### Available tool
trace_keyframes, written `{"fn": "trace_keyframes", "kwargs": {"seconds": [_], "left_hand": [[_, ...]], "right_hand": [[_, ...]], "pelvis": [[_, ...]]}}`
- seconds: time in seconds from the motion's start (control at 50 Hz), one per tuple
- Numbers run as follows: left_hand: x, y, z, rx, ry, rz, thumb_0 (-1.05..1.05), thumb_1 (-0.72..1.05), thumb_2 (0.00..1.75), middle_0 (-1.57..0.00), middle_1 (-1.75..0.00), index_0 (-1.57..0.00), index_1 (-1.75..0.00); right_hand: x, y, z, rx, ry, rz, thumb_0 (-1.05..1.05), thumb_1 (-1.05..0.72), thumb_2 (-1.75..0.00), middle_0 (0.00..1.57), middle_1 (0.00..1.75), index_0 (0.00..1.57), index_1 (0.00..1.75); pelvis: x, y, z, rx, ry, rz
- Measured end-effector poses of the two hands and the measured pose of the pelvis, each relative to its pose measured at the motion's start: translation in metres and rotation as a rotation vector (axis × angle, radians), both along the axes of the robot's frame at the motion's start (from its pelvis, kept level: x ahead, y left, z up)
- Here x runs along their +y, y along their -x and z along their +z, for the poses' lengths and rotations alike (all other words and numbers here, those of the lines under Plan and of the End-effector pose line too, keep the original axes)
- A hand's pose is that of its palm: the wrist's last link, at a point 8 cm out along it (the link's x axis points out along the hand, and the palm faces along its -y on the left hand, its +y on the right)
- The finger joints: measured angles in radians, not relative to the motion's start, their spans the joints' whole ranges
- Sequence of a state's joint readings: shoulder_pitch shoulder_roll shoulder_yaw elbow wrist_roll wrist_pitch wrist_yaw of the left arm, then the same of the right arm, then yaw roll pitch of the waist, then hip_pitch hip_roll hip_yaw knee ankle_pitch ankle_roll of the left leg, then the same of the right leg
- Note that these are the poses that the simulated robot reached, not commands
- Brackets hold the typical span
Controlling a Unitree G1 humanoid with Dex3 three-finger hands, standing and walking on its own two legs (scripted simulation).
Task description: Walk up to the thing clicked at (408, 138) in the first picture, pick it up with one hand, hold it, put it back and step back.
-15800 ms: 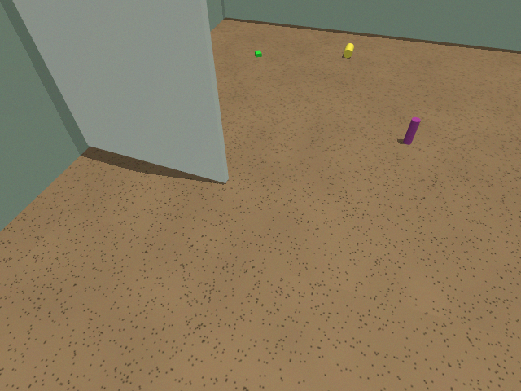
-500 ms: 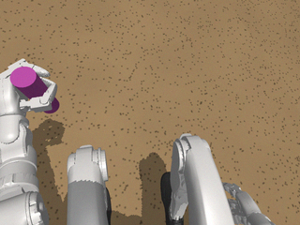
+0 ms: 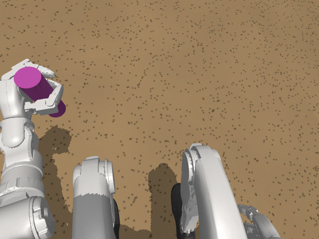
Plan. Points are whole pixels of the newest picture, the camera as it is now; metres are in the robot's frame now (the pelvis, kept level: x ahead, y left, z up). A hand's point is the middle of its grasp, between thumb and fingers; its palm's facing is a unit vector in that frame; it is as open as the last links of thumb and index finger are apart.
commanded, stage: lift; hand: left
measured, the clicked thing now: (44, 95) +0.47 +0.24 -0.05
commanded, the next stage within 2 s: none
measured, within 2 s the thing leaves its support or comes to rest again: neither
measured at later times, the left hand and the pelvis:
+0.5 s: hand (28, 84) +0.44 +0.22 +0.06, palm faces +0.11 -0.99 -0.05, open 6.2 cm; pelvis +0.00 +0.00 +0.06, yaw +1 degrees
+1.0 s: hand out of the picture +0.41 +0.21 +0.24, palm faces +0.14 -0.99 -0.06, open 6.2 cm; pelvis +0.04 +0.00 +0.21, yaw +2 degrees
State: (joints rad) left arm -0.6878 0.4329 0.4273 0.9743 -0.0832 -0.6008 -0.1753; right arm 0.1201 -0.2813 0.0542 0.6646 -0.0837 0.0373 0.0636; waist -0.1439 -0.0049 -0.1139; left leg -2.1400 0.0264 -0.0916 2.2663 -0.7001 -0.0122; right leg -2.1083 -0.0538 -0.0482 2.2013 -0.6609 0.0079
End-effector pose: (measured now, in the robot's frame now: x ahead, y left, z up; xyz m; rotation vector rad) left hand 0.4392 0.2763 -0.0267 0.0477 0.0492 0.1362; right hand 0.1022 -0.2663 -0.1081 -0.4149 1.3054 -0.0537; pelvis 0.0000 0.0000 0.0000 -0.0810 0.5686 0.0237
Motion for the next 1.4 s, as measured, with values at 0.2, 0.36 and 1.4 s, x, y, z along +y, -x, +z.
{"fn": "trace_keyframes", "kwargs": {"seconds": [0.2,0.36,1.4], "left_hand": [[-0.003,0.006,0.018,-0.01,0.006,-0.022,0.02,0.05,1.1,-0.94,-1.07,-0.97,-1.1],[-0.004,0.016,0.05,-0.009,0.007,-0.026,0.02,0.05,1.1,-0.94,-1.07,-0.97,-1.1],[-0.022,0.068,0.352,0.006,0.007,0.003,0.02,0.05,1.09,-0.94,-1.07,-0.97,-1.09]], "right_hand": [[-0.001,-0.004,0.007,-0.031,-0.011,-0.025,0.0,-0.92,-0.9,0.2,0.3,0.2,0.3],[0.002,-0.019,0.03,-0.09,-0.022,-0.039,0.0,-0.92,-0.9,0.2,0.3,0.2,0.3],[0.034,-0.093,0.301,-0.359,-0.094,-0.074,0.01,-0.9,-0.9,0.2,0.3,0.2,0.3]], "pelvis": [[-0.001,0.0,0.01,0.002,-0.01,0.003],[-0.001,-0.002,0.033,0.008,-0.015,0.007],[0.007,-0.057,0.29,-0.267,-0.042,0.03]]}}
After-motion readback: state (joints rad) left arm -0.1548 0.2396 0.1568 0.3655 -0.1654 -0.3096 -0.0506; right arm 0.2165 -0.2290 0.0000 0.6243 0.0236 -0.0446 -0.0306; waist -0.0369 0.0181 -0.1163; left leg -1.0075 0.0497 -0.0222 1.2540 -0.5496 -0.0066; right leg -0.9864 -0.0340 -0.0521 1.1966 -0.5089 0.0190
